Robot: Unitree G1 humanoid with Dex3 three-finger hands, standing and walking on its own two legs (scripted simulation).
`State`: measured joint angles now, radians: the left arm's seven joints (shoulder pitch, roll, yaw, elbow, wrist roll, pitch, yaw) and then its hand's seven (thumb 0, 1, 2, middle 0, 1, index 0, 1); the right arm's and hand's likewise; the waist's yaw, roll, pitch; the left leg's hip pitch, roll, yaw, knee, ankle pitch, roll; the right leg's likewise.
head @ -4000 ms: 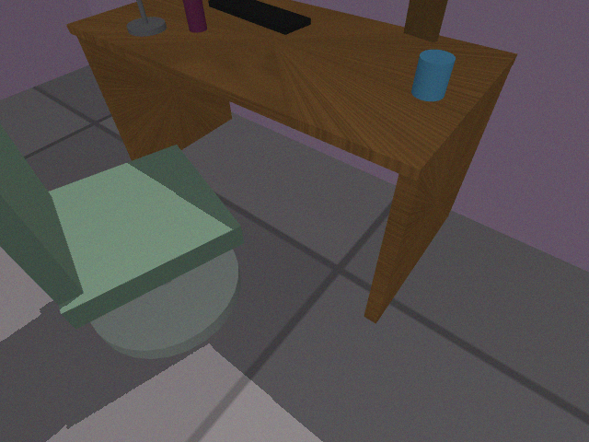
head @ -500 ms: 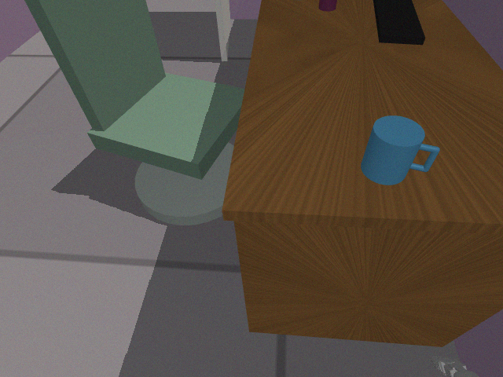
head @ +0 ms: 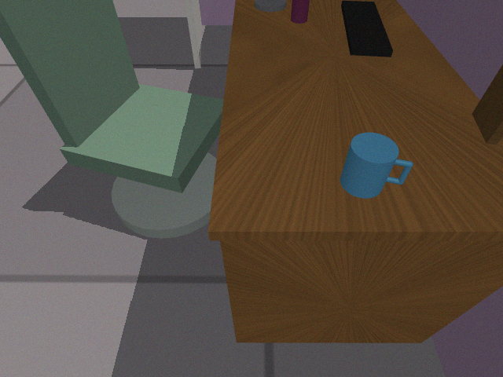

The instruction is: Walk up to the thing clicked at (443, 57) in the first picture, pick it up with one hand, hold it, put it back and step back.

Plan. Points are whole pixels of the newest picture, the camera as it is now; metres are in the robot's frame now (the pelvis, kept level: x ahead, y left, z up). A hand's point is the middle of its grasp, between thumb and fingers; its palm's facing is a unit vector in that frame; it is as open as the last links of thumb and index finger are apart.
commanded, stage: walk up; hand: right
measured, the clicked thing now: (376, 167) +0.51 -0.23 +0.02
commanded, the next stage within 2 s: stand in 0.68 s
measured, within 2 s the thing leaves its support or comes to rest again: neither
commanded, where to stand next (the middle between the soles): +0.09 +0.01 m, yaw -1 degrees
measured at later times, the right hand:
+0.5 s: hand out of the picture +0.08 -0.26 -0.15, palm faces +0.01 +0.94 -0.33, open 7.4 cm
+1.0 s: hand out of the picture +0.10 -0.26 -0.14, palm faces +0.01 +0.94 -0.33, open 7.4 cm
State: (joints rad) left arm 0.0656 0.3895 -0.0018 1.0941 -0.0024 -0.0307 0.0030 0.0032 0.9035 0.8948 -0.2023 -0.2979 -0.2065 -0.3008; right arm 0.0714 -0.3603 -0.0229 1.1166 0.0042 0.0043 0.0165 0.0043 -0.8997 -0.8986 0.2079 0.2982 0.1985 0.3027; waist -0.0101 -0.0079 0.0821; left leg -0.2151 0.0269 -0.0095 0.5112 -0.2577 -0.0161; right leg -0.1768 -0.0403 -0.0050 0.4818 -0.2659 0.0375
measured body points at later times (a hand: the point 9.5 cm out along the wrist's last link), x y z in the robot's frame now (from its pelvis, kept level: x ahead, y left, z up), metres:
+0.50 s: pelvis +0.01 +0.00 +0.01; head +0.02 +0.00 +0.46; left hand +0.09 +0.30 -0.12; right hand +0.08 -0.31 -0.12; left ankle +0.01 +0.13 -0.74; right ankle +0.00 -0.15 -0.74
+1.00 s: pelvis +0.01 +0.00 +0.01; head +0.03 +0.00 +0.46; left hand +0.10 +0.29 -0.12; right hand +0.10 -0.30 -0.12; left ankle +0.01 +0.13 -0.74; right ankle +0.00 -0.15 -0.74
